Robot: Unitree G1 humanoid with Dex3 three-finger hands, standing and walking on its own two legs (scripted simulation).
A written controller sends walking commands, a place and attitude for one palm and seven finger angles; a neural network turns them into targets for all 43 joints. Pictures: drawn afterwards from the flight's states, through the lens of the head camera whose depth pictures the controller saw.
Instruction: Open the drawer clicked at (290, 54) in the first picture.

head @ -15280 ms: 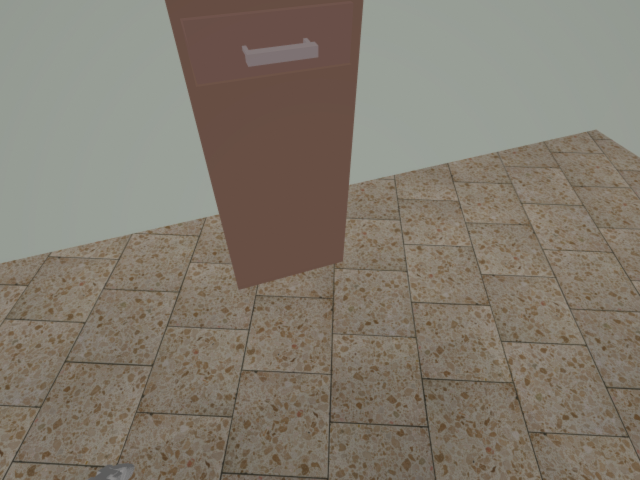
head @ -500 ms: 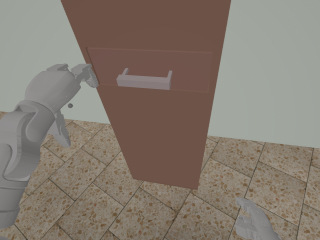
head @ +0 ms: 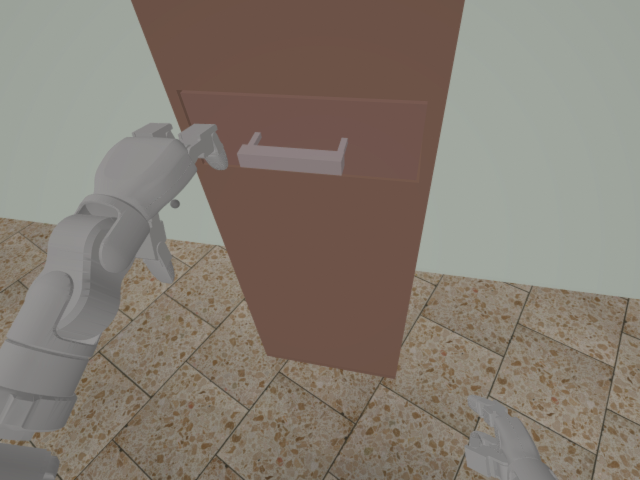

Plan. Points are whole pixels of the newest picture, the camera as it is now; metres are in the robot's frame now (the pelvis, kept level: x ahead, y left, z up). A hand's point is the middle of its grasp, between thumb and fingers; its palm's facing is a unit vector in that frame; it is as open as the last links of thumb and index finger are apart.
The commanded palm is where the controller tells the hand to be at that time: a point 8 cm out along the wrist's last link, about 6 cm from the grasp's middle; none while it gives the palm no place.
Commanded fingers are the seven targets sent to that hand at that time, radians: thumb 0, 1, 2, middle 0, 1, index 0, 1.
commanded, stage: move the hooked fingers above the handle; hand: left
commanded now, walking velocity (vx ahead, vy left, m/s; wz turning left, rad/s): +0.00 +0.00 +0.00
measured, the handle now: (294, 150) +0.56 +0.12 +0.12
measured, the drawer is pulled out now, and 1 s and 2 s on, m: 0.00 0.00 0.00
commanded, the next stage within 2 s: none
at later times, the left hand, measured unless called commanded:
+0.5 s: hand (243, 175) +0.42 +0.15 +0.18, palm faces +0.06 -0.07 -1.00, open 13.9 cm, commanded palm +0.39 +0.17 +0.26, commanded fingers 0.00 -0.50 0.30 -0.30 -1.20 -0.30 -1.20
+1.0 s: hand (291, 157) +0.47 +0.10 +0.17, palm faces +0.03 -0.06 -1.00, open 13.8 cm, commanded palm +0.46 +0.13 +0.24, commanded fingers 0.00 -0.50 0.30 -0.30 -1.20 -0.30 -1.20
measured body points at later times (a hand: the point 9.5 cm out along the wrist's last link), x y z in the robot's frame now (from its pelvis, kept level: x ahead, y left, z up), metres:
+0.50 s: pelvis +0.02 -0.01 +0.00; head +0.04 -0.04 +0.45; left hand +0.41 +0.15 +0.23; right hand +0.18 -0.24 -0.13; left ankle +0.04 +0.05 -0.74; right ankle -0.01 -0.10 -0.74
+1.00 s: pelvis +0.04 -0.03 +0.00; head +0.06 -0.07 +0.44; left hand +0.46 +0.10 +0.22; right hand +0.19 -0.27 -0.13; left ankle +0.04 +0.05 -0.74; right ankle -0.01 -0.10 -0.74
